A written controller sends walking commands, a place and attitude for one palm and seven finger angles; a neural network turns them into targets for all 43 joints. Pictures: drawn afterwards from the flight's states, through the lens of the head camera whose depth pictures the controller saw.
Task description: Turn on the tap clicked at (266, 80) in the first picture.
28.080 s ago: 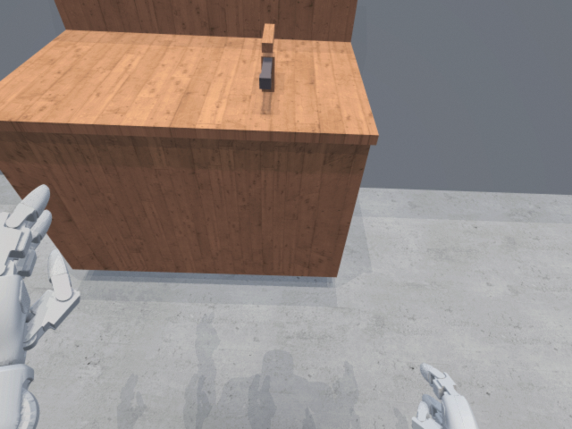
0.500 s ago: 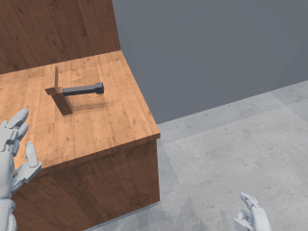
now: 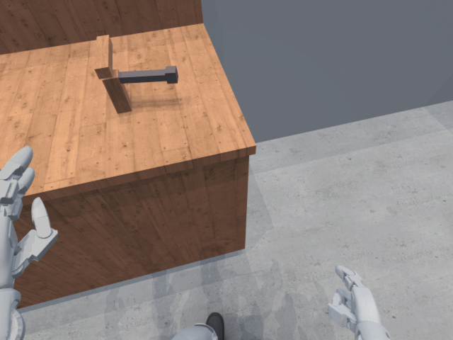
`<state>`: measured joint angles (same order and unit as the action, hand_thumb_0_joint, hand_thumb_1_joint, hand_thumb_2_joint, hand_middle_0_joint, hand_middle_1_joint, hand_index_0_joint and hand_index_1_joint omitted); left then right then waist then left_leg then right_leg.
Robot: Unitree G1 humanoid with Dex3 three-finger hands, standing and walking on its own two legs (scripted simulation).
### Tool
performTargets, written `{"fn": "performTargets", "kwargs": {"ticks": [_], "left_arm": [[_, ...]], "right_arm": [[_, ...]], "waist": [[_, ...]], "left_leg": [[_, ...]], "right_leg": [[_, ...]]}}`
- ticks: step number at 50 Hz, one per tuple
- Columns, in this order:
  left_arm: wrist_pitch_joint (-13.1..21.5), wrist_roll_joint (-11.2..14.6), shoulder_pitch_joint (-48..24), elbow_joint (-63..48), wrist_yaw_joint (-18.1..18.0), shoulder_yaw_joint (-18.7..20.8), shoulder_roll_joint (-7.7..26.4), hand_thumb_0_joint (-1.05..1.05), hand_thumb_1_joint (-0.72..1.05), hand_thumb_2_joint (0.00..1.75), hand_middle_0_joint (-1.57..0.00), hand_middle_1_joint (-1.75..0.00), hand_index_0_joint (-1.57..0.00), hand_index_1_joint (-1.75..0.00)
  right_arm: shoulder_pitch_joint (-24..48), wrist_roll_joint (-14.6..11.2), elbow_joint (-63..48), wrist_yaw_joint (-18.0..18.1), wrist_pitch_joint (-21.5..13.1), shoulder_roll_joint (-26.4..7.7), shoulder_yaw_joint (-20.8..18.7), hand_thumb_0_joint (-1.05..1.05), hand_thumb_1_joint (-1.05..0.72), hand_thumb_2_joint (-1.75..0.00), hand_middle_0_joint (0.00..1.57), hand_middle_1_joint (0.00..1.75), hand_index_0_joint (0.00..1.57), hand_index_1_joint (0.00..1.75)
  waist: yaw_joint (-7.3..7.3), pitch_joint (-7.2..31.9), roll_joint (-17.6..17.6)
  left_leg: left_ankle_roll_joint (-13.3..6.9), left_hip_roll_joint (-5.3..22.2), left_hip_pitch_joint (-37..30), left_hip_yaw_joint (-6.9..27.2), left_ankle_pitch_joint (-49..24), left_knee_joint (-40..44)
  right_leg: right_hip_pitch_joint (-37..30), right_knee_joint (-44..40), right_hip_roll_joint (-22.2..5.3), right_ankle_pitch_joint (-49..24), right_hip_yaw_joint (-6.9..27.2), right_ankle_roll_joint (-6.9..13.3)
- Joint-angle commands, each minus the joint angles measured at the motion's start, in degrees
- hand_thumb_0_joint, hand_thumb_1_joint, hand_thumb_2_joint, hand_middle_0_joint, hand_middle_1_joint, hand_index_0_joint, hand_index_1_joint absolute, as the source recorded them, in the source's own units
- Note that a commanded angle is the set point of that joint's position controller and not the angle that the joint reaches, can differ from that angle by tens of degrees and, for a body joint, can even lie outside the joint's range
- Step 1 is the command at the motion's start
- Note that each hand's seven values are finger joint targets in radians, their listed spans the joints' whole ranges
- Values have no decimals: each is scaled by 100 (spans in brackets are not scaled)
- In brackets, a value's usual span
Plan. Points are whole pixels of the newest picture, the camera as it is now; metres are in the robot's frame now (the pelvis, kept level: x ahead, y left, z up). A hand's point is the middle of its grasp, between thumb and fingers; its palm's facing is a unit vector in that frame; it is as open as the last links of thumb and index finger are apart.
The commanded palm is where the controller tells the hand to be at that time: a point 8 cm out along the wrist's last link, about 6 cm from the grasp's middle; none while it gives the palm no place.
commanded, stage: step back with the hand held close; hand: left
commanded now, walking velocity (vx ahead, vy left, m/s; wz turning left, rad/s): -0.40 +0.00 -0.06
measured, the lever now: (171, 74) +0.63 +0.21 +0.10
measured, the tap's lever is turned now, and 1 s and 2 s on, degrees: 78 78 78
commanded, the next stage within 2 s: stop stepping back and stand still in 0.22 s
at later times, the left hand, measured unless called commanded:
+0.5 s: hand out of the picture +0.09 +0.22 +0.16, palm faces +0.39 -0.83 -0.39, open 7.4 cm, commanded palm +0.05 +0.26 +0.19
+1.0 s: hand out of the picture +0.06 +0.20 +0.17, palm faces +0.40 -0.84 -0.36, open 7.4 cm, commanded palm +0.01 +0.25 +0.19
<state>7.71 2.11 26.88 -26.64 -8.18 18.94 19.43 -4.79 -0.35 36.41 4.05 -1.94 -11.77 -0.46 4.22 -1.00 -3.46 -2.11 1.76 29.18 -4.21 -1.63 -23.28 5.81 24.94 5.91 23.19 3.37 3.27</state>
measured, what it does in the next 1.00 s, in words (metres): walks backwards: left foot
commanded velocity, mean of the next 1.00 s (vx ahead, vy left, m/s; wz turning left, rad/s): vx -0.01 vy -0.01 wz -0.01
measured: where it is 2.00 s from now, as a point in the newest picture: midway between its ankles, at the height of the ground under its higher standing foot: outside the picture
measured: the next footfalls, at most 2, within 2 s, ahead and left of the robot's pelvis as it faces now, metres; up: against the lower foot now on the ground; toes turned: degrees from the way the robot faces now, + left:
left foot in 0.58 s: -0.16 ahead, +0.12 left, +0.00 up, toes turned +2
left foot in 1.06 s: -0.09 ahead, +0.11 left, +0.00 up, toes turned +2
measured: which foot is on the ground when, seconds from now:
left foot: down 0.00-0.30, up 0.32-0.56, down 0.58-0.84, up 0.86-1.00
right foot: down 0.00-1.00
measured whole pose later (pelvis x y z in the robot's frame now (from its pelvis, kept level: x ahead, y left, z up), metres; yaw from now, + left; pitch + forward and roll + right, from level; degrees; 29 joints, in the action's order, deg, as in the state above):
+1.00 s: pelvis -0.15 -0.03 +0.01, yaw +0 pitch -2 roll +1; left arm 7.2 2.9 26.5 -25.2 -8.4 16.8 18.8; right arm -12.9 -0.4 37.5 3.3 -3.7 -12.5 -0.1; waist -0.1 0.4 -0.8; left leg -0.7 0.6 16.3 -1.7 24.2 -41.7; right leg 13.9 28.7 2.8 13.0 -4.5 5.7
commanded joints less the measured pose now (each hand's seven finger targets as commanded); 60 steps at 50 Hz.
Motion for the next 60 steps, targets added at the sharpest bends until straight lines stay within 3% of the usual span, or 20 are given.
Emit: {"fn": "performTargets", "kwargs": {"ticks": [1, 4, 7, 8, 10, 13, 14, 15, 17, 19, 25, 29, 32, 36, 39, 43, 46, 50, 54, 60], "left_arm": [[479, 0, -1365, -2080, -82, 665, 1684, 0, 90, 90, -20, -30, -20, -30], [523, 48, -593, -1715, -13, 897, 1669, 0, 90, 90, -20, -30, -20, -30], [323, 134, -124, -1340, 54, 743, 1247, 0, 90, 90, -20, -30, -20, -30], [254, 180, -261, -1054, 69, 545, 1049, 0, 90, 90, -20, -30, -20, -30], [80, 171, -424, -861, 38, 592, 1065, 0, 90, 90, -20, -30, -20, -30], [-28, 228, -333, -779, 44, 625, 1186, 0, 90, 90, -20, -30, -20, -30], [-8, 144, -251, -988, 44, 602, 1321, 0, 90, 90, -20, -30, -20, -30], [36, -6, -401, -1239, 34, 571, 1462, 0, 90, 90, -20, -30, -20, -30], [36, 36, -333, -1494, 84, 502, 1364, 0, 90, 90, -20, -30, -20, -30], [122, 84, -550, -1585, 88, 625, 1459, 0, 90, 90, -20, -30, -20, -30], [118, -27, -1272, -826, -325, 355, 1107, 0, 90, 90, -20, -30, -20, -30], [172, 19, -783, -1432, -289, 471, 1220, 0, 90, 90, -20, -30, -20, -30], [219, 56, -162, -1507, -204, 618, 1178, 0, 90, 90, -20, -30, -20, -30], [240, 44, -645, -1219, -203, 612, 1113, 0, 90, 90, -20, -30, -20, -30], [170, 26, -669, -659, -195, 558, 1026, 0, 90, 90, -20, -30, -20, -30], [231, 71, -745, -787, -87, 463, 1092, 0, 90, 90, -20, -30, -20, -30], [405, 64, -821, -1203, -93, 682, 1298, 0, 90, 90, -20, -30, -20, -30], [434, 109, -669, -1234, -205, 645, 1184, 0, 90, 90, -20, -30, -20, -30], [382, 83, -695, -1110, -249, 544, 1040, 0, 90, 90, -20, -30, -20, -30], [287, 10, -863, -851, -176, 322, 912, 0, 90, 90, -20, -30, -20, -30]], "right_arm": [[277, -182, -962, 106, -226, -654, -438, 0, -90, -90, 20, 30, 20, 30], [539, -162, -1116, 84, -124, -588, -383, 0, -90, -90, 20, 30, 20, 30], [460, 1, -1042, -39, 36, -664, -343, 0, -90, -90, 20, 30, 20, 30], [450, 43, -971, -93, 46, -680, -345, 0, -90, -90, 20, 30, 20, 30], [664, 143, -1089, -79, 23, -725, -326, 0, -90, -90, 20, 30, 20, 30], [855, 64, -1207, -21, 132, -706, -356, 0, -90, -90, 20, 30, 20, 30], [816, -47, -1232, -8, 181, -578, -382, 0, -90, -90, 20, 30, 20, 30], [753, -80, -1177, -37, 137, -543, -385, 0, -90, -90, 20, 30, 20, 30], [282, 14, -1100, -86, -29, -589, -390, 0, -90, -90, 20, 30, 20, 30], [210, -19, -1172, -28, -84, -407, -166, 0, -90, -90, 20, 30, 20, 30], [-197, 42, -856, 262, -429, -694, -278, 0, -90, -90, 20, 30, 20, 30], [-137, -73, -1078, 142, -531, -929, -340, 0, -90, -90, 20, 30, 20, 30], [-226, -17, -1051, 10, -545, -673, -242, 0, -90, -90, 20, 30, 20, 30], [-194, 26, -811, -2, -616, -739, -209, 0, -90, -90, 20, 30, 20, 30], [-102, 24, -782, 20, -566, -808, -201, 0, -90, -90, 20, 30, 20, 30], [-151, -71, -883, -51, -500, -765, -379, 0, -90, -90, 20, 30, 20, 30], [-127, -8, -859, -70, -517, -591, -215, 0, -90, -90, 20, 30, 20, 30], [-121, 69, -933, 17, -501, -524, -119, 0, -90, -90, 20, 30, 20, 30], [-22, 19, -1015, 51, -513, -762, -185, 0, -90, -90, 20, 30, 20, 30], [-54, 9, -981, 23, -614, -743, -223, 0, -90, -90, 20, 30, 20, 30]], "waist": [[-282, 2333, 1643], [-269, 1480, 735], [-281, 1484, -1233], [-315, 1236, -1413], [-215, 673, -1499], [-92, 389, -258], [-86, 331, 1407], [-3, 27, 2551], [-329, -37, 1723], [-517, 416, 970], [-359, 1107, 607], [-318, 1155, -253], [-512, 870, -836], [-532, -29, -556], [-445, 145, -232], [-402, 438, 1376], [-464, 506, 488], [-477, 520, 648], [-319, 58, -355], [-360, 224, 156]], "left_leg": [[-20, 141, -3481, -247, -1763, -1164], [27, -46, -2783, -173, -499, -891], [-154, 1088, -3204, 573, -2741, -64], [-241, 1388, -2503, 804, -1239, 533], [-211, 1465, -229, 950, 2484, 1804], [201, 822, 610, 306, 3308, 766], [560, -61, -297, -212, 3137, -1450], [666, -808, -486, 218, 2952, -4089], [560, -667, -200, 979, 2531, -5221], [466, -239, 31, 609, 1859, -4402], [85, -435, -1646, 96, 2201, -440], [-243, 907, -2917, 1356, -500, 188], [-143, 1020, -2715, 1382, -1718, 202], [-390, 1324, -1410, 1531, 1382, 877], [-307, 1037, -1072, 1011, 1402, 8], [127, -209, -61, 373, 3227, -3028], [164, 44, -476, 598, 2894, -2480], [134, -156, -1939, 108, 1783, -628], [-238, 767, -1428, 1448, 2631, 565], [-5, 284, -1479, 687, 1598, -80]], "right_leg": [[696, -245, -915, -6998, 192, -1280], [758, 151, -1014, -6754, 277, -1065], [1493, 1108, -291, -1127, 48, -721], [1391, 1584, -181, 449, 103, -639], [150, 2081, 7, 589, -180, -352], [13, 511, -294, 312, -181, -152], [1719, -1305, -1276, 1439, 1275, 111], [3507, -2810, -2731, 2027, 3513, 578], [3568, -2159, -2173, 998, 2191, 245], [2043, -1186, -1678, -794, 956, 197], [316, -814, -1572, -1193, 1032, 107], [833, 409, -782, -1704, 265, -338], [1516, 1205, -552, -942, -483, -364], [1387, 1302, -469, -102, -600, -376], [364, 38, -464, -771, -598, -255], [-39, -1336, -2335, -431, 2454, 591], [168, -896, -2227, -1626, 1558, 617], [936, -816, -1606, -392, 574, 221], [1026, -301, -755, -230, 177, -362], [677, -785, -977, -1019, 474, -257]]}}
